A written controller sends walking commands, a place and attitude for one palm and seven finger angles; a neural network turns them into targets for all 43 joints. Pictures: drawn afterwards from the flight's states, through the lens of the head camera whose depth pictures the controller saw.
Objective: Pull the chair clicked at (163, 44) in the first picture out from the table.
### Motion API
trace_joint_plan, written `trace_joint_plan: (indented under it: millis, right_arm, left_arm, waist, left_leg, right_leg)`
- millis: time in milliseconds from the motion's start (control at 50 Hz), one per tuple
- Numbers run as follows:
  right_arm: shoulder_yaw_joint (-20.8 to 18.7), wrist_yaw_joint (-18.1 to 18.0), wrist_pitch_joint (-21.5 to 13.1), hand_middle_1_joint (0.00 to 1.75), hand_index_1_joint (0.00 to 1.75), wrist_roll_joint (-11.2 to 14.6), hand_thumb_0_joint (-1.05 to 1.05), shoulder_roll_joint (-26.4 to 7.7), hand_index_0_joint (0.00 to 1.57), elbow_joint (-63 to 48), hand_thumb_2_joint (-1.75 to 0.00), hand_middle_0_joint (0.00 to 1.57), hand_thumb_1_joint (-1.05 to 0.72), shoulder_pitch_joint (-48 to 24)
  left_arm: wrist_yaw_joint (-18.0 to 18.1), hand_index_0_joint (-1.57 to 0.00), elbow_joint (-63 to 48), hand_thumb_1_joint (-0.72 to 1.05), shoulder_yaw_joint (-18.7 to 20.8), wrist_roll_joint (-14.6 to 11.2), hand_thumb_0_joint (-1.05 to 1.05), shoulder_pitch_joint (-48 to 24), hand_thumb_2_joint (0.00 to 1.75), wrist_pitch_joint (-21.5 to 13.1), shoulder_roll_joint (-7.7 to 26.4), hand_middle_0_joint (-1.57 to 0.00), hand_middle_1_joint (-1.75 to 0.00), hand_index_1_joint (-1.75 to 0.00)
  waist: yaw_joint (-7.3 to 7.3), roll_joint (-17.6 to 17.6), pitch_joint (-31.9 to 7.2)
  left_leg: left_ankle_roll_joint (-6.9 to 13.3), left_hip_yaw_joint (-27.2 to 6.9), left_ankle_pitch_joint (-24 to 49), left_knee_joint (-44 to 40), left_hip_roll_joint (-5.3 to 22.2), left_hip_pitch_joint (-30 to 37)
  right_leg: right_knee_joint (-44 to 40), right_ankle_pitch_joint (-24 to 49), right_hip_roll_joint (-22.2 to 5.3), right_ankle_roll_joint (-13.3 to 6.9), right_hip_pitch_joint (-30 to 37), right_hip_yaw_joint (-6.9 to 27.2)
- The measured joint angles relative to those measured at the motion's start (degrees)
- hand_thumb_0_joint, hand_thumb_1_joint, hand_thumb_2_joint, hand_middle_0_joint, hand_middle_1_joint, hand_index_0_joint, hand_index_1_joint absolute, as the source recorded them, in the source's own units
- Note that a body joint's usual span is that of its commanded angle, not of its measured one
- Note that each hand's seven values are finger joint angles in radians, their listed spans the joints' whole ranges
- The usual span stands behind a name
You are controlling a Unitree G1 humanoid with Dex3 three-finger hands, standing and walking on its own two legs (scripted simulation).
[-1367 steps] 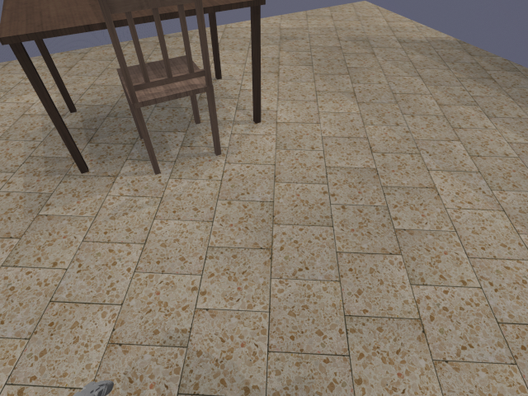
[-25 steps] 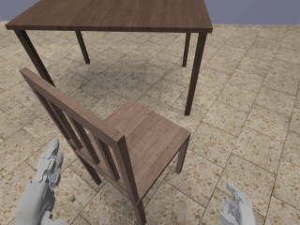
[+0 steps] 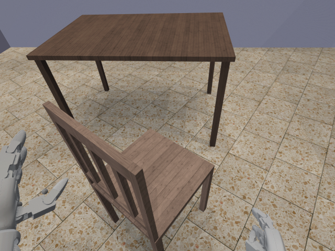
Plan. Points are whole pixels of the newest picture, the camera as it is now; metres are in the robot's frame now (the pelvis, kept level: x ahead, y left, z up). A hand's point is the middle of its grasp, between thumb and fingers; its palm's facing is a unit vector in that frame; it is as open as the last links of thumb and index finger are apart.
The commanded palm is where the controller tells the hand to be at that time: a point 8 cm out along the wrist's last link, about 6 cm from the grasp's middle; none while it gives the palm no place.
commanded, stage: draw the hand back to the body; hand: left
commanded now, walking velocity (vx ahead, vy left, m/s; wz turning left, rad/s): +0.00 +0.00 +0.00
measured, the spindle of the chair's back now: (104, 174) +0.36 +0.26 -0.08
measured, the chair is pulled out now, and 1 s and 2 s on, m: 0.56 0.56 0.56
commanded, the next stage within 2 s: step back with the hand held close in 0.52 s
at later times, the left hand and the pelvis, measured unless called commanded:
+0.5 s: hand (31, 177) +0.19 +0.27 +0.17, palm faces +0.46 -0.79 -0.40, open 7.5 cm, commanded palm +0.14 +0.31 +0.19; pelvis +0.00 +0.01 +0.01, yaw -1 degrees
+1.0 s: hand (34, 179) +0.19 +0.26 +0.17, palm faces +0.32 -0.77 -0.55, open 7.4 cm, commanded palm +0.13 +0.32 +0.18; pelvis -0.02 +0.02 +0.01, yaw -2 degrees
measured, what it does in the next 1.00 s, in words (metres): stands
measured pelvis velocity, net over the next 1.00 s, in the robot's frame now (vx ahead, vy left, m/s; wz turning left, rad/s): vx -0.02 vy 0.02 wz -0.03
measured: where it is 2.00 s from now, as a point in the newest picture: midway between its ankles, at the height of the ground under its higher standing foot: outside the picture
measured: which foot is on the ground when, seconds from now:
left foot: down 0.00-1.00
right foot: down 0.00-1.00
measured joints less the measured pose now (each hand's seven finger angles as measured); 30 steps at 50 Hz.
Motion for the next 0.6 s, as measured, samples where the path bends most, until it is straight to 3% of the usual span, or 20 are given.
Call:
trace_joint_plan:
  millis: [200, 280, 460, 600]
  right_arm:
    - [-0.41, 1.10, -0.28, 0.30, 0.30, -0.46, 0.01, -0.54, 0.20, 2.50, -0.90, 0.20, -0.91, -0.14]
    - [-0.75, 1.60, 0.56, 0.30, 0.30, -0.32, 0.01, -0.63, 0.20, 2.98, -0.90, 0.20, -0.91, -0.65]
    - [-1.18, 1.92, 0.37, 0.30, 0.30, -0.66, 0.01, -0.71, 0.20, 3.14, -0.90, 0.20, -0.91, -0.06]
    - [-0.86, 1.77, 0.45, 0.30, 0.30, -0.50, 0.01, -0.30, 0.20, 3.11, -0.90, 0.20, -0.91, -0.72]
  left_arm:
    - [-0.43, -0.18, 1.71, 0.69, 5.89, -0.81, 0.00, -5.64, 0.80, -1.96, 1.61, -0.18, -0.26, -0.26]
    - [-0.72, -0.20, 3.36, 0.79, 6.47, -1.06, 0.00, -6.47, 0.85, -2.76, 0.84, -0.19, -0.28, -0.28]
    - [-1.30, -0.21, 2.25, 0.87, 3.74, -0.52, 0.01, -4.30, 0.89, -1.46, -0.23, -0.21, -0.30, -0.29]
    - [-0.75, -0.21, 1.57, 0.88, 5.31, -0.47, 0.01, -5.81, 0.90, -2.18, 0.77, -0.21, -0.30, -0.30]
  waist:
    - [0.38, 0.21, 1.72]
    - [0.05, 0.16, 2.17]
    - [0.13, -0.70, 2.58]
    - [0.39, -0.41, 2.26]
  left_leg:
    - [0.22, 0.65, 2.26, -4.56, -0.04, 3.41]
    - [0.41, 1.01, 2.75, -5.43, -0.20, 3.82]
    - [0.66, 1.32, 3.19, -6.41, -0.31, 4.61]
    - [0.86, 1.37, 3.07, -6.40, -0.53, 5.32]
  right_leg:
    - [-4.42, 2.33, 0.17, 0.21, 3.18, 0.49]
    - [-5.18, 2.87, 0.07, 0.38, 3.42, 0.84]
    - [-6.59, 3.65, 0.04, 0.64, 4.33, 1.12]
    - [-6.68, 3.59, -0.17, 0.85, 5.08, 1.18]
